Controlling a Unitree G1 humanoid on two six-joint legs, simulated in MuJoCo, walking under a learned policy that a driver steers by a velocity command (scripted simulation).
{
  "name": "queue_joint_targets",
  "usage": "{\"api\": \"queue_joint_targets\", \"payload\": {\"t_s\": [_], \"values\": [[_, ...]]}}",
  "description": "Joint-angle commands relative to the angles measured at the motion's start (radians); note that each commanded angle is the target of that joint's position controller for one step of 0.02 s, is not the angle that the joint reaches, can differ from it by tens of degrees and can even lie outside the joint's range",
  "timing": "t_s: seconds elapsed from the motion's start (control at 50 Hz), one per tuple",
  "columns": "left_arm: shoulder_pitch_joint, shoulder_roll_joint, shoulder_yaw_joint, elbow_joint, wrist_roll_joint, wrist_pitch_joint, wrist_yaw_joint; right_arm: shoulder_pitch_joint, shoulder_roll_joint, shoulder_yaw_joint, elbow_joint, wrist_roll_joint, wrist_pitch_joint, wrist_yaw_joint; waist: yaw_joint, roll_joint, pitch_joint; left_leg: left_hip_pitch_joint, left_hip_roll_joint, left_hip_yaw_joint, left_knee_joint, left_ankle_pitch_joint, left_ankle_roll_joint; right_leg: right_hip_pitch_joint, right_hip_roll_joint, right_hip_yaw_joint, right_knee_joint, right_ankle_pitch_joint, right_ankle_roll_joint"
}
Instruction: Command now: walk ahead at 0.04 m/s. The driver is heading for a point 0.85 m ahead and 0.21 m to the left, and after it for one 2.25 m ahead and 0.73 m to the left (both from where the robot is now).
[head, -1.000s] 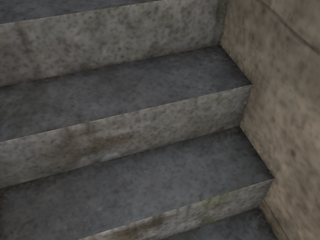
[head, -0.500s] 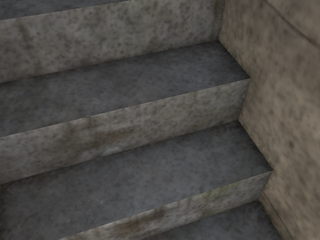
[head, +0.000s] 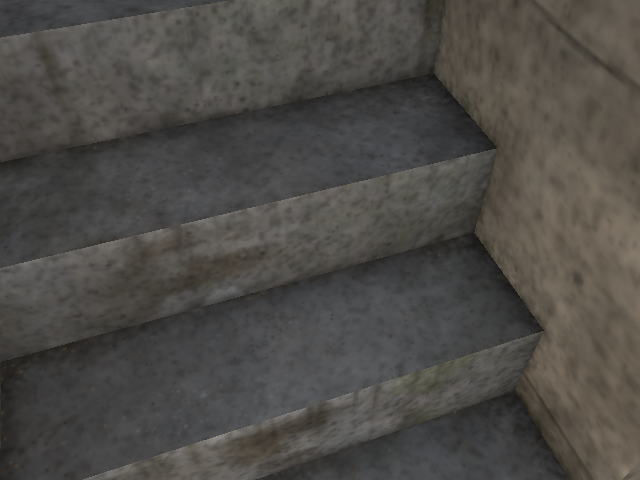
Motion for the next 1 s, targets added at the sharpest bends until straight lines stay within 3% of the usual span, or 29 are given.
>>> {"api": "queue_joint_targets", "payload": {"t_s": [0.02,0.08,0.14,0.16,0.18,0.34,0.36,0.42,0.5,0.6,0.84,0.92,0.94,1.0], "values": [[0.068,0.066,0.012,-0.015,0.001,-0.001,0.007,0.084,-0.069,-0.013,-0.006,-0.002,-0.011,-0.003,0.002,-0.012,0.045,-0.020,0.084,-0.083,-0.082,-0.003,0.019,-0.042,-0.114,0.103,-0.101,-0.047,-0.007],[0.036,0.074,0.016,-0.027,0.003,-0.001,0.008,0.079,-0.062,-0.012,-0.015,-0.011,-0.012,-0.003,-0.004,-0.033,0.069,-0.010,0.060,-0.070,-0.092,-0.046,0.022,-0.083,-0.110,0.120,-0.160,-0.216,-0.011],[0.020,0.079,0.023,-0.038,0.001,-0.007,0.009,0.083,-0.060,-0.012,-0.026,-0.014,-0.024,-0.005,-0.008,-0.034,0.069,-0.006,0.050,-0.063,-0.092,-0.050,0.029,-0.082,-0.108,0.122,-0.177,-0.240,-0.023],[0.018,0.078,0.022,-0.037,-0.009,-0.013,0.002,0.053,-0.054,-0.007,-0.042,-0.011,-0.016,-0.002,-0.013,-0.030,0.053,-0.009,0.064,-0.060,-0.083,-0.051,0.038,-0.067,-0.089,0.108,-0.154,-0.209,-0.033],[0.007,0.074,0.024,-0.044,-0.008,-0.013,-0.002,0.050,-0.072,-0.013,-0.047,-0.015,-0.016,0.000,-0.015,-0.014,0.039,-0.036,0.066,-0.065,-0.082,-0.061,0.048,-0.039,-0.090,0.099,-0.132,-0.176,-0.035],[-0.030,0.074,0.041,-0.085,-0.008,-0.014,0.000,0.038,-0.065,-0.014,-0.074,-0.006,-0.034,-0.006,-0.013,-0.009,0.051,-0.063,0.051,-0.060,-0.014,-0.072,0.091,-0.033,-0.079,0.088,-0.054,-0.106,-0.086],[-0.037,0.065,0.037,-0.086,-0.001,-0.013,0.010,0.018,-0.090,-0.024,-0.090,0.003,-0.037,-0.004,-0.010,-0.013,0.046,-0.066,0.059,-0.061,-0.005,-0.029,0.091,-0.019,-0.076,0.078,-0.039,-0.070,-0.092],[-0.052,0.079,0.040,-0.099,-0.003,-0.018,0.019,-0.003,-0.081,-0.023,-0.110,0.006,-0.045,-0.003,-0.008,0.006,0.018,-0.037,0.070,-0.066,0.013,0.141,0.086,0.017,-0.083,0.066,0.002,0.140,-0.086],[-0.074,0.074,0.029,-0.113,-0.007,-0.027,0.025,-0.021,-0.097,-0.029,-0.123,0.017,-0.060,-0.005,-0.012,-0.009,-0.018,0.019,0.087,-0.074,0.022,0.355,0.083,0.071,-0.094,0.058,0.029,0.347,-0.057],[-0.122,0.083,0.023,-0.131,-0.004,-0.027,0.023,-0.073,-0.104,-0.031,-0.145,0.011,-0.054,-0.003,-0.014,0.005,-0.059,0.063,0.101,-0.077,0.022,0.478,0.077,0.111,-0.112,0.061,0.038,0.447,-0.044],[-0.202,0.095,0.004,-0.154,-0.006,-0.034,0.005,-0.164,-0.124,-0.018,-0.156,0.002,-0.054,0.001,-0.016,0.001,-0.087,0.117,0.117,-0.096,-0.069,0.477,0.063,0.128,-0.136,0.074,-0.034,0.394,-0.007],[-0.220,0.098,-0.002,-0.161,0.000,-0.034,0.000,-0.190,-0.126,-0.012,-0.159,0.003,-0.058,0.005,-0.014,-0.003,-0.083,0.111,0.122,-0.100,-0.093,0.419,0.058,0.118,-0.139,0.075,-0.064,0.331,-0.002],[-0.208,0.097,-0.005,-0.156,-0.006,-0.034,-0.001,-0.179,-0.125,-0.009,-0.152,0.009,-0.058,0.005,-0.014,-0.001,-0.107,0.126,0.122,-0.103,-0.112,0.383,0.053,0.125,-0.139,0.072,-0.085,0.295,0.004],[-0.225,0.104,-0.009,-0.159,-0.003,-0.035,-0.004,-0.198,-0.132,-0.006,-0.153,0.005,-0.058,0.006,-0.015,-0.002,-0.069,0.113,0.123,-0.108,-0.132,0.346,0.050,0.103,-0.140,0.075,-0.108,0.256,0.007]]}}
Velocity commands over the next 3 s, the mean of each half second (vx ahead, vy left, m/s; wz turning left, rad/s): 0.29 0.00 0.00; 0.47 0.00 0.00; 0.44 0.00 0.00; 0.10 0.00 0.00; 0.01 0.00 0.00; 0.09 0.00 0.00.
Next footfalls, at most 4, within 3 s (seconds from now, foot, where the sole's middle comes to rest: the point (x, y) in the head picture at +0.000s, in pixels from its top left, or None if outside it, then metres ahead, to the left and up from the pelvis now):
none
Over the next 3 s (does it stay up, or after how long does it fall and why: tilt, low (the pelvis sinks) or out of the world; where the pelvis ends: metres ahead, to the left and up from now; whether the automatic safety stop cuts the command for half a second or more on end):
stays up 0.01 0.00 0.00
